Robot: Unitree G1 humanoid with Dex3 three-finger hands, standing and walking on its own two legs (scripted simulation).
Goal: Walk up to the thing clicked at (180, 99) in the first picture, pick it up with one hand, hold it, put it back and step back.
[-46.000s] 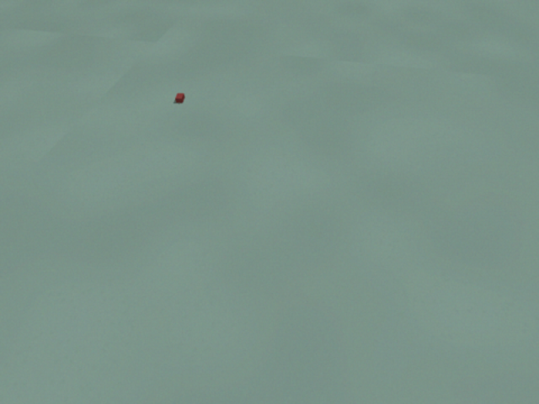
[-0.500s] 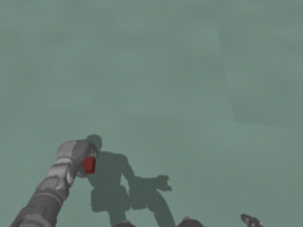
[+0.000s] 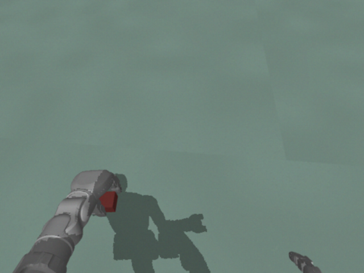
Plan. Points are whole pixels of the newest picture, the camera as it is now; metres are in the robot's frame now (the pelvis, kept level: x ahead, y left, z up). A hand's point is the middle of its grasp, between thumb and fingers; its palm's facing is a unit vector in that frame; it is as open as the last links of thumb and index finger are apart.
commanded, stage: hold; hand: left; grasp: from above
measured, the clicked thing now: (103, 201) +0.32 +0.23 -0.08
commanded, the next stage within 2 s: crouch in 1.40 s
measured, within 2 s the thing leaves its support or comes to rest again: neither
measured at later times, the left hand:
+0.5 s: hand (99, 205) +0.28 +0.21 -0.03, palm faces -0.45 -0.04 -0.89, open 7.2 cm
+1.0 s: hand (99, 204) +0.28 +0.21 -0.01, palm faces -0.45 -0.04 -0.89, open 7.2 cm
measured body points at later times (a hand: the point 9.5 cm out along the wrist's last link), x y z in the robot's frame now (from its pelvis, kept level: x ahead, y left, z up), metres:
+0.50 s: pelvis -0.01 -0.01 +0.01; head +0.00 -0.03 +0.46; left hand +0.30 +0.21 +0.02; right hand +0.12 -0.27 -0.11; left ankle +0.01 +0.13 -0.72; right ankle +0.02 -0.15 -0.72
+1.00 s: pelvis -0.01 -0.01 +0.01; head +0.00 -0.03 +0.46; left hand +0.30 +0.21 +0.04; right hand +0.14 -0.26 -0.10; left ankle +0.01 +0.13 -0.72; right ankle +0.02 -0.15 -0.72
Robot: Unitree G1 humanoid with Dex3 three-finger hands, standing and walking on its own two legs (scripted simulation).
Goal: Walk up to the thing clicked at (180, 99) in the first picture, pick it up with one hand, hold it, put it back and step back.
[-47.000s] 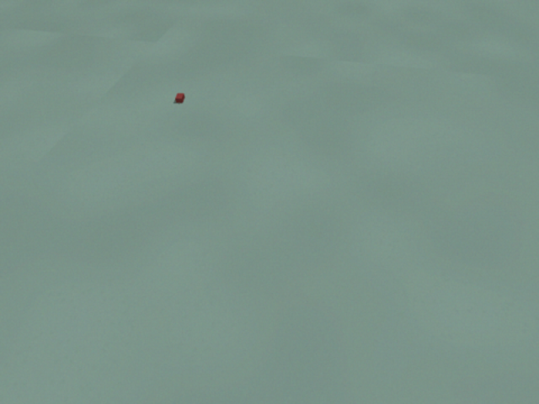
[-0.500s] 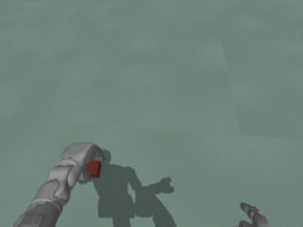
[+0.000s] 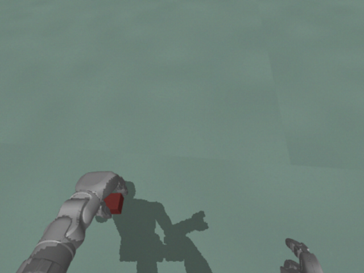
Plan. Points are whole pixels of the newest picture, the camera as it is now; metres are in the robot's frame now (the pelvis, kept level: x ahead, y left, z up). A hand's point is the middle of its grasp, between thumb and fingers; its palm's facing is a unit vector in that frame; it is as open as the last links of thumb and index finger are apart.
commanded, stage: hold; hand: left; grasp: from above
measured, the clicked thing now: (108, 203) +0.31 +0.22 -0.06
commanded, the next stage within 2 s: crouch in 0.40 s
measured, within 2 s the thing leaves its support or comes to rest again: neither
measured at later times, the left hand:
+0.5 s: hand (104, 199) +0.30 +0.22 -0.03, palm faces -0.45 -0.04 -0.89, open 7.2 cm
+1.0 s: hand (119, 214) +0.31 +0.22 -0.16, palm faces -0.44 +0.04 -0.90, open 7.2 cm
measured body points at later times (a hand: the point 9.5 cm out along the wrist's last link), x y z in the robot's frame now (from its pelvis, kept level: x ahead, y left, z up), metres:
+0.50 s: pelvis +0.01 +0.00 +0.00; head +0.03 -0.02 +0.45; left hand +0.32 +0.22 +0.02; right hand +0.16 -0.25 -0.11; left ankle +0.02 +0.14 -0.73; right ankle +0.03 -0.14 -0.73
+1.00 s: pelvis -0.01 +0.00 -0.06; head +0.07 +0.01 +0.38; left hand +0.33 +0.22 -0.11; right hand +0.10 -0.27 -0.18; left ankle +0.02 +0.14 -0.73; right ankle +0.03 -0.14 -0.73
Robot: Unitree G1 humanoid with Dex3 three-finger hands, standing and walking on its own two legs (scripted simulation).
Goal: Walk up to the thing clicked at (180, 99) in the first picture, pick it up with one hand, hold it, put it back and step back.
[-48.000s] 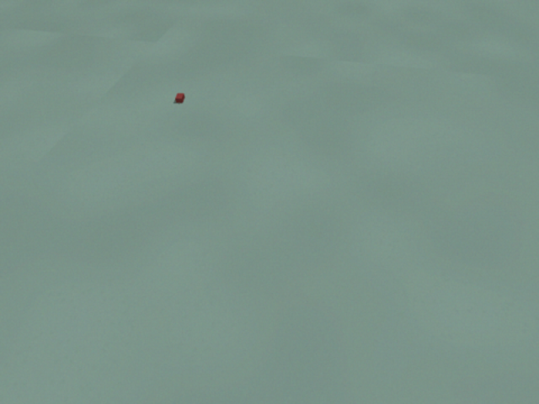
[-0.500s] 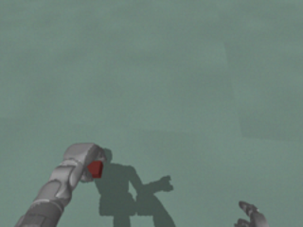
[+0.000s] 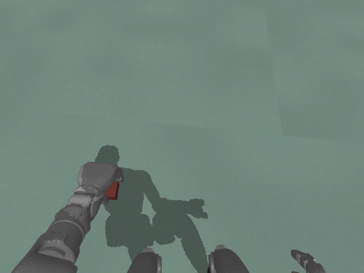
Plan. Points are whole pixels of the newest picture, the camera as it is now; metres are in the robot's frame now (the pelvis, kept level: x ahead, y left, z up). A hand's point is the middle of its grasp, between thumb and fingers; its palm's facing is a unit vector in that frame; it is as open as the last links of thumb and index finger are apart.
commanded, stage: crouch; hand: left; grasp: from above
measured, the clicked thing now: (105, 190) +0.34 +0.21 -0.14
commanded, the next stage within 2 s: lower in 1.52 s
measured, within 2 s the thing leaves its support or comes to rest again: neither
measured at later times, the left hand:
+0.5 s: hand (127, 200) +0.38 +0.20 -0.35, palm faces -0.47 +0.04 -0.88, open 7.2 cm
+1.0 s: hand (134, 203) +0.40 +0.20 -0.48, palm faces -0.47 +0.03 -0.88, open 7.3 cm
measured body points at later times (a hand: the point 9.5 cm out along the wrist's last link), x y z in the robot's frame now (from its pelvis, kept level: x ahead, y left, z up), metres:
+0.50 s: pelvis -0.04 +0.01 -0.20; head +0.15 +0.02 +0.21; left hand +0.40 +0.20 -0.30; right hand +0.01 -0.26 -0.34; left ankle +0.03 +0.13 -0.67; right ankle +0.04 -0.14 -0.67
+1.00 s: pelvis -0.05 +0.00 -0.31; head +0.18 +0.03 +0.08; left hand +0.42 +0.19 -0.43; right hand +0.00 -0.27 -0.44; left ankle +0.03 +0.13 -0.67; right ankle +0.04 -0.14 -0.67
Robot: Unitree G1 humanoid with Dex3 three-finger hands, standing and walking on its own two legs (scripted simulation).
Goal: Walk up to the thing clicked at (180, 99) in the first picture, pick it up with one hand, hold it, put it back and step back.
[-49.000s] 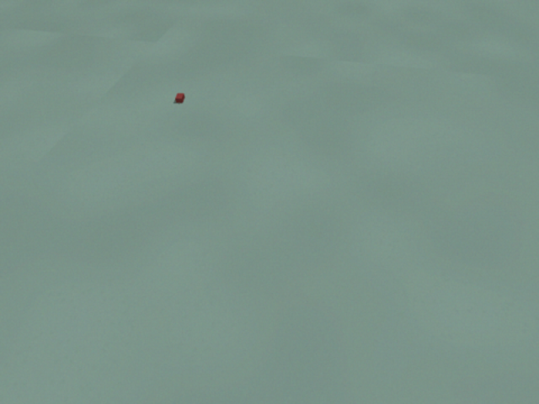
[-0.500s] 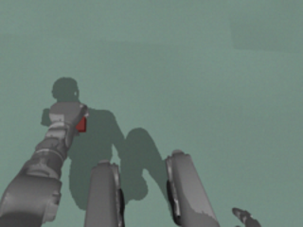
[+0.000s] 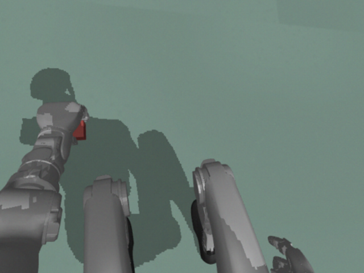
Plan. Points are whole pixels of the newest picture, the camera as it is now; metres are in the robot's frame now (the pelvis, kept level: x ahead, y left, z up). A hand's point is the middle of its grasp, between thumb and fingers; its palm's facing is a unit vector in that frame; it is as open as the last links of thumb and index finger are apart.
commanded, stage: crouch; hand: left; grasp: from above
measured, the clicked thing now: (71, 130) +0.45 +0.22 -0.20
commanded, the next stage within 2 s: lower in 0.52 s
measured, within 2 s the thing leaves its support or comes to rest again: neither
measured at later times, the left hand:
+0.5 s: hand (77, 133) +0.45 +0.21 -0.22, palm faces -0.47 +0.00 -0.88, open 7.2 cm
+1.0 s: hand (83, 137) +0.45 +0.21 -0.28, palm faces -0.48 -0.01 -0.88, open 7.2 cm
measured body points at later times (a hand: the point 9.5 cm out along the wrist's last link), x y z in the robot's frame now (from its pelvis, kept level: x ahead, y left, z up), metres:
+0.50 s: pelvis -0.01 +0.00 -0.06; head +0.22 +0.03 +0.33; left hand +0.47 +0.21 -0.17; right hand +0.03 -0.27 -0.18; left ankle +0.08 +0.13 -0.36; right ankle +0.09 -0.14 -0.36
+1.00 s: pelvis +0.00 +0.00 -0.08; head +0.24 +0.05 +0.29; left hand +0.47 +0.21 -0.23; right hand +0.03 -0.27 -0.19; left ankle +0.08 +0.13 -0.36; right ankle +0.09 -0.14 -0.36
